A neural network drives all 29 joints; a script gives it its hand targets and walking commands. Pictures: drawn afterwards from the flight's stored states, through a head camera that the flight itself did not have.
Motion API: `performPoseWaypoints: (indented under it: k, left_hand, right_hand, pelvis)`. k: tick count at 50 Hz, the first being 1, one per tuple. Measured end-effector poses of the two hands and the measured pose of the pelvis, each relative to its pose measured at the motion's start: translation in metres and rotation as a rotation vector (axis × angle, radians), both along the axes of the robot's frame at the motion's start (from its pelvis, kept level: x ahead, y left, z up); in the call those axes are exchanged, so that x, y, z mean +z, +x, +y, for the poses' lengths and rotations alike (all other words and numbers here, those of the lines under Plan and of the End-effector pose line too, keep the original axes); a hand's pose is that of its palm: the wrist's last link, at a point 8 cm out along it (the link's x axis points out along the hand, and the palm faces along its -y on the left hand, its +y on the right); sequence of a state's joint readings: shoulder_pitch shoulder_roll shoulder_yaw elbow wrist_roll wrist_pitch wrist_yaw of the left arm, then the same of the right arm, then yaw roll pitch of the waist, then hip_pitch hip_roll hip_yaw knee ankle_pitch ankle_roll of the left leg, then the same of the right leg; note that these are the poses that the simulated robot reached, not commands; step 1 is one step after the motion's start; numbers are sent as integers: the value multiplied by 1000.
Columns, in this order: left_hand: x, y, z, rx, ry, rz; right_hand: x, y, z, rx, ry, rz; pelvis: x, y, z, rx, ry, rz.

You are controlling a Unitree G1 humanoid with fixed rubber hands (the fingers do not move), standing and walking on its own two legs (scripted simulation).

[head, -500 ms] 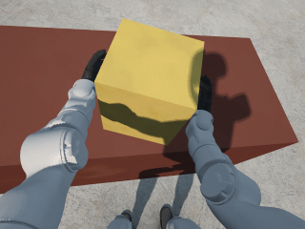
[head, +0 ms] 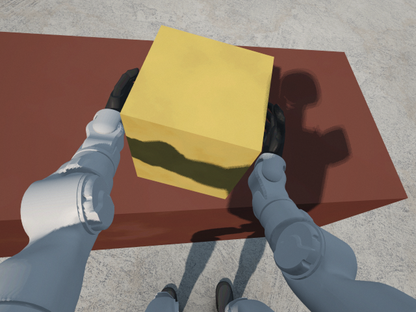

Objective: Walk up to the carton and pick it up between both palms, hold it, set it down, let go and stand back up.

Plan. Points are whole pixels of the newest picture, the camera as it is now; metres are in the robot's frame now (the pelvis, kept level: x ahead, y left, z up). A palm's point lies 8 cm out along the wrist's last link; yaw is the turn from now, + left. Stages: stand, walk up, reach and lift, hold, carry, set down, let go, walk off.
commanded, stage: reach and lift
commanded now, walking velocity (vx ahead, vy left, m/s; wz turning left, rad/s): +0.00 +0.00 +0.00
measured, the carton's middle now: (197, 123) +0.46 +0.00 +0.00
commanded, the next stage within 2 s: none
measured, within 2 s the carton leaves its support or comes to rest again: leaves its support in 1.16 s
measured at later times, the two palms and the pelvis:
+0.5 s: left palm (119, 110) +0.48 +0.15 +0.02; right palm (271, 147) +0.40 -0.13 +0.02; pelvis -0.01 -0.01 +0.00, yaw +0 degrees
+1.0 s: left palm (121, 107) +0.48 +0.15 +0.03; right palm (272, 150) +0.39 -0.14 +0.02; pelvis -0.01 +0.00 +0.00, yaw -1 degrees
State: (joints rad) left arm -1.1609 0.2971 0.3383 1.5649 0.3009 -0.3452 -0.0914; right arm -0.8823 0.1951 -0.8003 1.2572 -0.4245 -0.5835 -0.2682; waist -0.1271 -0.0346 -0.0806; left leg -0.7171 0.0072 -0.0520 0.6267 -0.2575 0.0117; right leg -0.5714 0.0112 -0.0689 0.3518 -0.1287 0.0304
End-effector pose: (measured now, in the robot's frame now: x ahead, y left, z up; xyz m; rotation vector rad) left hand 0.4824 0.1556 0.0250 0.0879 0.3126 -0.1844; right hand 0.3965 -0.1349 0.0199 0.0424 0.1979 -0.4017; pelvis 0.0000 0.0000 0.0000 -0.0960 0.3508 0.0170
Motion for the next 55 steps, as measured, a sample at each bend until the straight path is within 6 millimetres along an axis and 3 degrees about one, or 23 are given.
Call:
performPoseWaypoints:
  k: [15,55]
  left_hand:
    - [0,-4,-1,10,4,-1]
    - [13,-4,-9,-19,105,-40]
  right_hand:
    - [0,-1,0,-6,-12,3]
    - [-5,-5,-6,-21,39,-35]
  pelvis:
    - [-2,-6,-11,6,0,21]
    - [1,-10,-5,-22,10,67]
